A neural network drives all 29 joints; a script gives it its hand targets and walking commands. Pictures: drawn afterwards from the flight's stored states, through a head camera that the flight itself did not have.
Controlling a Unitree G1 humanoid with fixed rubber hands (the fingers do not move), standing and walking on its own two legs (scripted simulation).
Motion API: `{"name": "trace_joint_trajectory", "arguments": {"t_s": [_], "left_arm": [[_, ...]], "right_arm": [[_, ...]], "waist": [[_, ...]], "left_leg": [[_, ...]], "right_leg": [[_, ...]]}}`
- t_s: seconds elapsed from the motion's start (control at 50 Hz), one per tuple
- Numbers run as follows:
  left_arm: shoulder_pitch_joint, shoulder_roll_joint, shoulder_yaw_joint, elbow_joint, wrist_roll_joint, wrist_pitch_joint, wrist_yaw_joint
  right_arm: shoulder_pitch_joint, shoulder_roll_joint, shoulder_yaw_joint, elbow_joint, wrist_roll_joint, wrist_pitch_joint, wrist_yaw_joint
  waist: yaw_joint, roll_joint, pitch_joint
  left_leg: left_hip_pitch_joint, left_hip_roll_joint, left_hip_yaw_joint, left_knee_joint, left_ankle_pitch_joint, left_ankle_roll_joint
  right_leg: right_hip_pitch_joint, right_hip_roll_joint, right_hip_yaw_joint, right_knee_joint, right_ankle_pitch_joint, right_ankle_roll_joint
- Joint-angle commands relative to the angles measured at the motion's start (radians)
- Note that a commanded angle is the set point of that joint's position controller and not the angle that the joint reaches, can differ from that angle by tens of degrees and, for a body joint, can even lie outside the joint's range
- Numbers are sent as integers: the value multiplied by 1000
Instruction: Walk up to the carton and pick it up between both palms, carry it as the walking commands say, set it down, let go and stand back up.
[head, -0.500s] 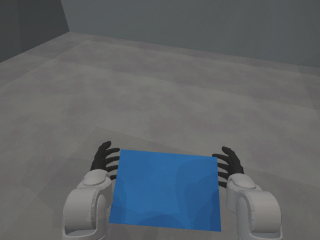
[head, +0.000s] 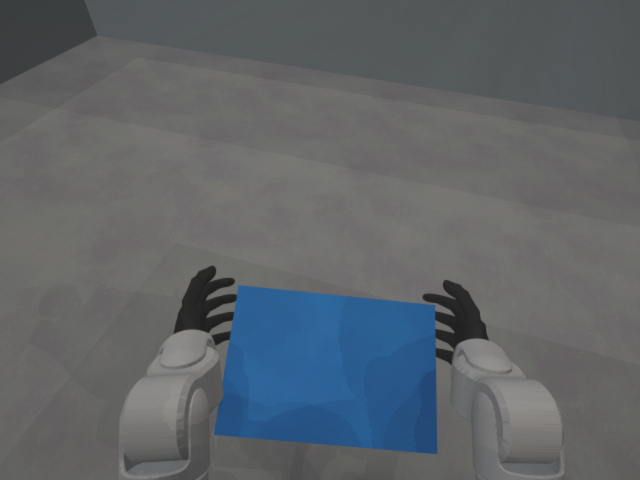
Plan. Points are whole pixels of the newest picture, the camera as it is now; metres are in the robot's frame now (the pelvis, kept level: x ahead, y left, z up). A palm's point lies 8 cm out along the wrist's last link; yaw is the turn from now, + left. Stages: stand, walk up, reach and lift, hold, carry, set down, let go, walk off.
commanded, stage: carry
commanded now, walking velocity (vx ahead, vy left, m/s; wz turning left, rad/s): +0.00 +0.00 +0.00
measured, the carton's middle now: (324, 368) +0.28 +0.01 +0.00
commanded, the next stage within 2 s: none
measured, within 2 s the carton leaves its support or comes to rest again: neither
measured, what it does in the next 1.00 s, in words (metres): steps on the spot: right foot, then left foot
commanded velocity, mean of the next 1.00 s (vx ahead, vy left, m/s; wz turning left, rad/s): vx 0.00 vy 0.00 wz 0.00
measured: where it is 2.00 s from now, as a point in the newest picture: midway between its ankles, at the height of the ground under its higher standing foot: outside the picture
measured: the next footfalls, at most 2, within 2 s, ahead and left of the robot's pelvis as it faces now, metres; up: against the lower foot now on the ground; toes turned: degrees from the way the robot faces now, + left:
right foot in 0.04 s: +0.22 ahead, -0.10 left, +0.00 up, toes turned -5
left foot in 0.24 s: +0.04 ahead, +0.12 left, +0.00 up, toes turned +9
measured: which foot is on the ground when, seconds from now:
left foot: down 0.00-0.08, up 0.10-0.22, down 0.24-1.00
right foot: up 0.00-0.02, down 0.04-1.00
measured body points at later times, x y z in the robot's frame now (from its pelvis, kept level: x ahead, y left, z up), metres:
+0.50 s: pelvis +0.11 -0.01 -0.01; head +0.13 +0.00 +0.44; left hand +0.39 +0.15 +0.07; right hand +0.39 -0.14 +0.07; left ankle +0.00 +0.11 -0.74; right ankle +0.18 -0.10 -0.74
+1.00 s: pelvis +0.10 -0.01 -0.01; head +0.09 +0.00 +0.44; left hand +0.39 +0.15 +0.04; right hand +0.38 -0.15 +0.04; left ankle +0.00 +0.11 -0.74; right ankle +0.18 -0.10 -0.74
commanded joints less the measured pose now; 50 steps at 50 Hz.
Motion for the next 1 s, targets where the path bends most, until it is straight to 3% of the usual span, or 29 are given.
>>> {"name": "trace_joint_trajectory", "arguments": {"t_s": [0.0, 0.04, 0.06, 0.12, 0.16, 0.2, 0.26, 0.28, 0.3, 0.32, 0.38, 0.42, 0.44, 0.46, 0.48, 0.5, 0.54, 0.58, 0.6, 0.66, 0.68, 0.72, 0.74, 0.76, 0.86, 0.88, 0.92, 0.96, 0.98], "left_arm": [[-283, -904, -570, -7, -383, 30, -214], [-215, -866, -541, 47, -364, 46, -219], [-234, -875, -551, 1, -381, 38, -223], [-292, -937, -569, -26, -387, 23, -228], [-329, -974, -587, -45, -402, 13, -233], [-313, -979, -601, -44, -404, 11, -238], [-302, -947, -564, -13, -390, 1, -243], [-280, -856, -460, 184, -317, -18, -248], [-308, -959, -580, -21, -389, -8, -240], [-347, -924, -546, 46, -368, -28, -243], [-333, -836, -473, 165, -315, -73, -244], [-344, -917, -571, 18, -370, -83, -245], [-339, -862, -487, 155, -315, -103, -244], [-312, -809, -434, 253, -278, -115, -248], [-344, -890, -513, 91, -338, -126, -249], [-328, -830, -447, 218, -290, -148, -249], [-357, -876, -498, 136, -326, -151, -254], [-327, -764, -387, 354, -244, -183, -257], [-361, -809, -428, 281, -272, -196, -260], [-377, -744, -376, 387, -228, -242, -260], [-398, -814, -439, 276, -269, -254, -265], [-392, -730, -342, 429, -206, -285, -264], [-398, -857, -477, 218, -293, -268, -263], [-394, -743, -361, 399, -216, -289, -263], [-391, -776, -412, 315, -245, -303, -259], [-360, -657, -288, 530, -158, -324, -265], [-390, -812, -461, 226, -260, -319, -260], [-356, -656, -284, 536, -156, -337, -265], [-386, -755, -406, 313, -228, -335, -261]], "right_arm": [[-328, 855, 524, -133, 303, 5, 202], [-347, 828, 529, -107, 296, 23, 194], [-310, 875, 548, -100, 316, 24, 195], [-359, 945, 581, -115, 348, 21, 213], [-380, 971, 579, -125, 355, 2, 221], [-366, 960, 571, -133, 347, -3, 227], [-384, 949, 570, -119, 346, -11, 225], [-382, 853, 463, 64, 281, -28, 230], [-363, 956, 565, -100, 347, -17, 229], [-393, 921, 506, -34, 319, -40, 231], [-354, 824, 411, 107, 253, -87, 237], [-346, 896, 493, -35, 301, -101, 237], [-377, 845, 435, 83, 265, -117, 240], [-359, 778, 380, 164, 223, -133, 242], [-392, 869, 470, 16, 281, -142, 239], [-383, 809, 402, 141, 237, -167, 242], [-384, 849, 444, 66, 258, -173, 241], [-379, 734, 331, 275, 180, -209, 244], [-426, 779, 378, 186, 214, -225, 244], [-378, 716, 307, 335, 156, -272, 247], [-432, 792, 388, 198, 208, -287, 249], [-447, 714, 304, 346, 153, -322, 247], [-447, 825, 433, 121, 229, -305, 244], [-439, 732, 325, 317, 162, -324, 244], [-409, 774, 371, 258, 180, -337, 240], [-405, 655, 262, 447, 103, -359, 246], [-467, 808, 450, 121, 226, -355, 245], [-424, 655, 269, 439, 110, -374, 243], [-432, 762, 390, 239, 182, -366, 245]], "waist": [[16, -26, -275], [26, -170, -288], [11, -258, -325], [8, -153, -328], [-7, -81, -339], [0, 30, -358], [3, -44, -346], [4, -29, -357], [3, 17, -354], [2, 55, -377], [1, 73, -367], [3, 75, -377], [4, 45, -369], [1, 47, -367], [5, 13, -370], [2, 36, -344], [1, 25, -333], [2, 46, -291], [2, 25, -305], [5, 41, -244], [7, 0, -283], [4, 22, -267], [5, 31, -267], [8, 11, -271], [7, 8, -298], [7, -17, -293], [9, 1, -273], [8, 7, -288], [7, 1, -295]], "left_leg": [[-34, 42, 71, 216, 401, -6], [-153, -49, 40, 411, -31, -37], [-206, -44, -58, 399, -207, -31], [-141, -31, -77, 119, -271, -13], [-67, -8, -54, -59, -116, -22], [23, 49, -60, -16, 219, -40], [-2, 86, -62, 65, 381, -36], [18, 94, -41, 79, 403, -46], [8, 89, -55, 92, 447, -44], [22, 83, -43, 104, 468, -43], [25, 74, -58, 80, 443, -21], [24, 70, -61, 123, 482, -14], [12, 70, -57, 126, 468, -13], [15, 78, -62, 115, 418, -7], [5, 70, -68, 119, 350, 1], [-19, 76, -61, 109, 335, -1], [-46, 57, -54, 96, 152, 4], [-79, 50, -68, 61, 60, 4], [-83, 56, -74, 59, 60, 7], [-127, 47, -76, 39, 9, 4], [-114, 40, -84, 41, -3, 11], [-120, 45, -87, 35, -37, 13], [-114, 43, -90, 29, -12, 13], [-122, 39, -89, 26, -37, 18], [-117, 26, -90, 60, -24, 12], [-114, 30, -92, 59, -8, 11], [-134, 32, -89, 58, -16, 7], [-127, 38, -99, 61, 29, 10], [-113, 30, -82, 70, 6, 0]], "right_leg": [[511, -93, 7, 1, 543, -32], [601, -250, 252, -47, 870, -74], [643, -330, 334, -53, 868, -122], [612, -247, 252, -65, 656, -117], [571, -189, 178, -45, 392, -97], [500, -147, 119, -8, 411, -75], [478, -115, 77, 29, 445, -53], [467, -118, 72, 43, 486, -54], [465, -129, 85, 62, 541, -68], [463, -128, 82, 76, 556, -71], [438, -117, 93, 98, 469, -87], [437, -114, 106, 95, 509, -84], [435, -112, 94, 95, 499, -78], [423, -108, 98, 91, 417, -78], [424, -112, 108, 63, 399, -75], [414, -110, 92, 76, 362, -74], [410, -120, 125, 30, 310, -70], [385, -126, 144, 10, 192, -67], [405, -124, 141, 12, 184, -68], [381, -123, 147, -6, 122, -54], [401, -129, 156, -15, 113, -61], [382, -126, 167, -29, 50, -58], [382, -127, 171, -28, 61, -52], [384, -124, 171, -41, 23, -55], [407, -137, 182, -36, 93, -54], [406, -138, 187, -37, 127, -47], [403, -135, 178, -30, 115, -52], [417, -134, 178, -18, 143, -53], [412, -140, 190, -17, 164, -56]]}}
